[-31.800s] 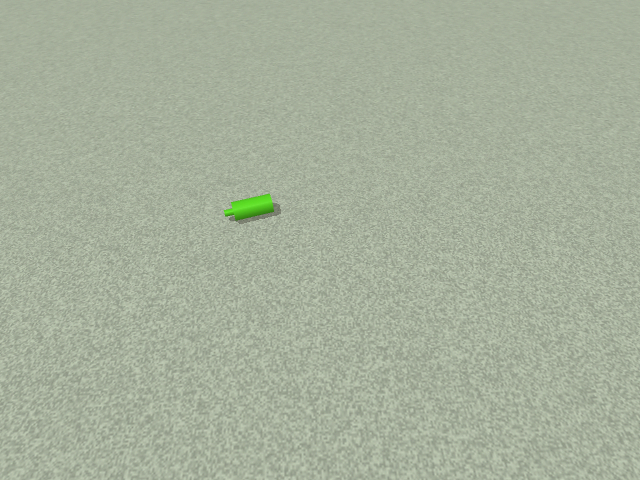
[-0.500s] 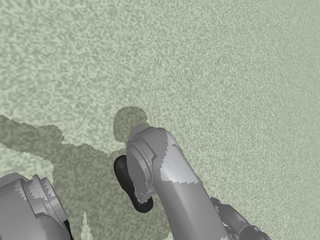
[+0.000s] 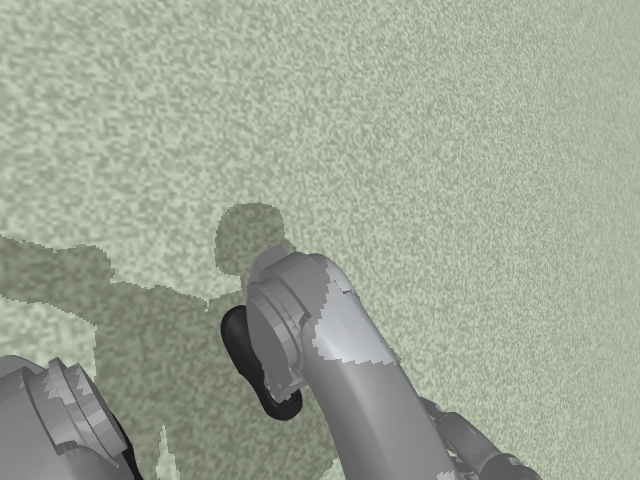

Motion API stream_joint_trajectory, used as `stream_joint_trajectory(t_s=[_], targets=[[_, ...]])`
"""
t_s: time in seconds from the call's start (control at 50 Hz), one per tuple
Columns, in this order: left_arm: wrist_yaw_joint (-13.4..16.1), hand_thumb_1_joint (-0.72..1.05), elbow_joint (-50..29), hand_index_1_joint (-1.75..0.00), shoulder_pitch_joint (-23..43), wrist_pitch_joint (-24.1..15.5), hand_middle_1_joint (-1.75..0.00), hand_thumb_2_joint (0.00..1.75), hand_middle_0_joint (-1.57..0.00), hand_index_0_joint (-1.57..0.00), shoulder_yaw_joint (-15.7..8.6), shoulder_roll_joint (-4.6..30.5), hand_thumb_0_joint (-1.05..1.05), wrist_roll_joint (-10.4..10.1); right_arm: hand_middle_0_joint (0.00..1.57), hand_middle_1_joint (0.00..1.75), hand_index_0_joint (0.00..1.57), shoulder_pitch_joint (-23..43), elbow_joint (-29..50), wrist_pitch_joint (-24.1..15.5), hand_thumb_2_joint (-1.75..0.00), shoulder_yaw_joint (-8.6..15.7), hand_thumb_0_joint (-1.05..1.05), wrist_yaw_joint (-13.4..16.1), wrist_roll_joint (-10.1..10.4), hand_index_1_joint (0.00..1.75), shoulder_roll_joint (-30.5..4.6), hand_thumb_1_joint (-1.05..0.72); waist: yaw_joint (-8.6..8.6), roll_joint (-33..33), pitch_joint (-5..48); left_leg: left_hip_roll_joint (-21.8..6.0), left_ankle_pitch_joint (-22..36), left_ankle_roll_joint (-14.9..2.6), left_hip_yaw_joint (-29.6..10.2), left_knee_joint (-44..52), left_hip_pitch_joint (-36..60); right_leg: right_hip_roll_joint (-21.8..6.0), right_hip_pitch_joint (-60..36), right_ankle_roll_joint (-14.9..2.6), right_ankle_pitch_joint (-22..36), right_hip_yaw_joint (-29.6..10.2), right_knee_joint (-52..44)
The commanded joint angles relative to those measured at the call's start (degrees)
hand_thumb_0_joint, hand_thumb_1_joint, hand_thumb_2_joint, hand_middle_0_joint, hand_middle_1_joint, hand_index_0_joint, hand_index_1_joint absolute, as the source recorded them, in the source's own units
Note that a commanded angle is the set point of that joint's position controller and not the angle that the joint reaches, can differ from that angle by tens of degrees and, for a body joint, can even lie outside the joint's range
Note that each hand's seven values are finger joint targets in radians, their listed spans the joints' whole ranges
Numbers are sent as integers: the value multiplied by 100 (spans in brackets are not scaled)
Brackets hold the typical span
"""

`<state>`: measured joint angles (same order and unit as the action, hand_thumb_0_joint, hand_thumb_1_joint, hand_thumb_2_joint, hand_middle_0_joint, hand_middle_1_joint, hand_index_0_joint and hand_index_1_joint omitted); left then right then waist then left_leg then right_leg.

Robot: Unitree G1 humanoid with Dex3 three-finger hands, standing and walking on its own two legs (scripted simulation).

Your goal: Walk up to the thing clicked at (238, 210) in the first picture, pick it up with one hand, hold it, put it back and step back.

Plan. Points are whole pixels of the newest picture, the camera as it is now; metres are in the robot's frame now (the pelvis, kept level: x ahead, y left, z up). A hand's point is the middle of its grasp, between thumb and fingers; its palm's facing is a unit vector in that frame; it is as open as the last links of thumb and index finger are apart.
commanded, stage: close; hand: left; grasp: from above
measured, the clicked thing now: out of the picture +0.50 +0.36 -0.28
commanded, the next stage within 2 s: settle in 1.42 s
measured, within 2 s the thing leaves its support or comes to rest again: leaves its support in 1.84 s
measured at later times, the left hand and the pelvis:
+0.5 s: hand out of the picture +0.48 +0.33 -0.26, palm faces -0.47 -0.12 -0.88, open 12.0 cm; pelvis +0.00 +0.00 +0.00, yaw +0 degrees
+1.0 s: hand out of the picture +0.48 +0.33 -0.26, palm faces -0.46 -0.12 -0.88, open 11.0 cm; pelvis +0.00 +0.00 +0.00, yaw -1 degrees
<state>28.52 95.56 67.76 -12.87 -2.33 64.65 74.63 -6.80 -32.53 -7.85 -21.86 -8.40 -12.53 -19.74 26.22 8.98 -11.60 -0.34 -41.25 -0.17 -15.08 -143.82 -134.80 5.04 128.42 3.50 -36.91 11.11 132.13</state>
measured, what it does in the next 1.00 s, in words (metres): stands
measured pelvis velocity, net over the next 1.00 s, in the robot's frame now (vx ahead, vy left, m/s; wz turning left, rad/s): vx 0.00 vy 0.00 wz -0.01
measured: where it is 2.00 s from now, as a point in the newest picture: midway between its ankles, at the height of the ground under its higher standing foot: (203, 431)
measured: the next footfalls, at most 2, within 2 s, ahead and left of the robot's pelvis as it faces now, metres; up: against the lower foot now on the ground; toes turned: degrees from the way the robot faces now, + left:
none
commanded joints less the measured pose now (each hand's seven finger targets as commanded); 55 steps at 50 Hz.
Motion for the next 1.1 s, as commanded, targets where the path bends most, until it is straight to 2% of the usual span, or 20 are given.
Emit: stream_joint_trajectory(t_s=[0.0, 0.02, 0.06, 0.08, 0.14, 0.24, 0.26, 0.28, 0.34, 0.36, 0.4, 0.42, 0.44, 0.52, 0.58, 0.64, 0.7, 0.74, 0.86, 1.08], targets=[[100, -33, -471, -102, 1227, -4, -103, 97, -19, -20, -18, 1130, 0, -106, 20, 30, 20, -1166, -84, 68, -91, 655, 0, 80, 22, 30, -1991, -91, 226, -3337, 3627, -282, 1318, -15, 444, 1494, 2837, 132, -2329, -490, 1351, 490, -1083], [98, -35, -730, -103, 1356, -15, -103, 98, -19, -20, -72, 1213, 0, -87, 20, 30, 20, -1227, -107, 70, -91, 604, 0, 71, 26, 30, -1957, -91, 202, -3456, 3798, -300, 1555, -5, 422, 1434, 2983, 120, -2340, -479, 1534, 491, -1058], [68, -33, -621, -103, 1347, -29, -104, 98, -20, -20, 92, 1014, 0, -123, 20, 30, 20, -1177, -98, 83, -91, 628, 0, 82, 20, 30, -1949, -91, 262, -3387, 3821, -294, 1595, -27, 462, 1420, 2954, 146, -2462, -469, 1594, 486, -1067], [71, -29, -535, -98, 1296, -32, -101, 90, -19, -22, 94, 1004, 0, -146, 20, 30, 20, -1153, -92, 84, -90, 637, 0, 79, 35, 30, -1982, -90, 269, -3294, 3689, -283, 1556, -38, 457, 1388, 2827, 147, -2416, -470, 1572, 495, -1077], [128, -26, -691, -93, 1434, -74, -96, 81, -23, -25, -26, 1210, 0, -81, 20, 30, 20, -1210, -126, 118, -90, 573, 0, 88, 9, 30, -1967, -90, 244, -3490, 3814, -301, 1714, 12, 408, 1413, 3024, 126, -2386, -496, 1636, 525, -1040], [107, -23, -803, -89, 1431, -11, -92, 76, -25, -28, -10, 1113, 0, -59, 20, 30, 20, -1229, -164, 118, -90, 615, 0, 57, 5, 30, -1993, -90, 259, -3795, 3881, -335, 2131, 45, 386, 1403, 3415, 120, -2239, -500, 1860, 515, -998], [89, -24, -428, -89, 1192, 27, -92, 75, -24, -27, 66, 986, 0, -58, 20, 30, 20, -1196, -121, 116, -90, 565, 0, 52, 6, 30, -1926, -90, 311, -3454, 3573, -308, 1887, 1, 430, 1371, 3063, 143, -2278, -490, 1751, 509, -1050], [107, -21, -622, -89, 1325, 5, -93, 75, -25, -29, 28, 1076, 0, -79, 20, 30, 20, -1176, -90, 131, -90, 561, 0, 62, 15, 30, -1978, -90, 305, -3378, 3580, -308, 1785, 9, 406, 1393, 2962, 135, -2264, -497, 1679, 525, -1070], [87, -18, -972, -87, 1594, -9, -90, 73, -29, -32, -103, 1343, 0, -20, 20, 30, 20, -1213, -146, 124, -90, 591, 0, 85, 2, 30, -1984, -90, 204, -3797, 3739, -320, 1715, 46, 407, 1449, 3217, 101, -2145, -529, 1582, 493, -1035], [62, -15, -889, -86, 1499, -2, -90, 72, -31, -34, -94, 1288, 0, -22, 20, 30, 20, -1142, -95, 132, -90, 613, 0, 80, -4, 30, -2019, -91, 161, -3798, 3760, -323, 1678, 75, 364, 1481, 3261, 90, -2025, -555, 1485, 522, -1001], [14, -15, -769, -83, 1386, -12, -86, 70, -31, -34, 128, 985, 0, -108, 20, 30, 20, -1084, -40, 131, -90, 641, 0, 82, 15, 30, -2000, -90, 280, -3522, 3577, -312, 1519, 9, 426, 1459, 3025, 138, -2166, -510, 1464, 503, -1086], [24, -12, -573, -84, 1280, 0, -87, 72, -34, -37, 79, 1033, 0, -123, 20, 30, 20, -1100, -35, 134, -90, 598, 0, 99, 19, 30, -1983, -90, 281, -3306, 3555, -300, 1453, -6, 435, 1440, 2904, 143, -2252, -500, 1457, 515, -1122], [3, -10, -939, -83, 1440, -42, -87, 70, -34, -37, 45, 1047, 0, -126, 20, 30, 20, -1211, -116, 124, -90, 576, 0, 83, 18, 30, -1955, -90, 295, -3502, 3668, -302, 1632, 9, 436, 1421, 3000, 111, -2271, -483, 1597, 505, -1079], [-4, -6, -927, -80, 1454, -81, -84, 67, -37, -40, 47, 1146, 0, -135, 20, 30, 20, -1198, -151, 150, -90, 549, 0, 102, 12, 30, -1924, -90, 226, -3579, 3902, -335, 1850, 26, 377, 1434, 3237, 121, -2361, -479, 1712, 528, -1058], [-4, -3, -573, -80, 1220, -84, -83, 68, -39, -43, 166, 948, 0, -144, 20, 30, 20, -1117, -118, 138, -90, 529, 0, 106, 5, 30, -1971, -90, 312, -3353, 3476, -330, 1742, 32, 354, 1393, 3042, 122, -2149, -507, 1585, 554, -1061], [67, 2, -1095, -76, 1544, -144, -79, 64, -44, -48, 11, 1351, 0, -68, 20, 30, 20, -1153, -103, 122, -90, 575, 0, 137, -6, 30, -2028, -90, 176, -3631, 3732, -317, 1686, 28, 421, 1417, 3156, 118, -2282, -514, 1584, 483, -1038], [46, 4, -634, -73, 1182, -59, -76, 62, -46, -49, 96, 1038, 0, -111, 20, 30, 20, -1115, -124, 125, -90, 494, 0, 92, -17, 30, -1907, -90, 275, -3526, 3582, -348, 1712, 29, 376, 1429, 3160, 122, -2171, -487, 1581, 519, -1027], [112, 9, -836, -73, 1507, -80, -76, 64, -50, -53, 57, 1144, 0, -106, 20, 30, 20, -1137, -123, 130, -90, 505, 0, 125, -25, 30, -1980, -90, 309, -3570, 3729, -329, 1696, 26, 382, 1398, 3101, 120, -2262, -495, 1634, 543, -1069], [102, 17, -628, -71, 1324, -39, -74, 63, -57, -60, 44, 1185, 0, -103, 20, 30, 20, -1099, -133, 133, -90, 488, 0, 146, -18, 30, -1984, -90, 263, -3539, 3478, -349, 1562, 54, 331, 1455, 3054, 102, -2068, -513, 1469, 557, -1035], [62, 34, -699, -68, 1295, -46, -71, 64, -70, -72, 45, 1214, 0, -147, 20, 30, 20, -1114, -114, 145, -90, 457, 0, 167, -20, 30, -1986, -90, 269, -3387, 3563, -337, 1638, 16, 384, 1383, 2913, 107, -2279, -486, 1583, 529, -1087]])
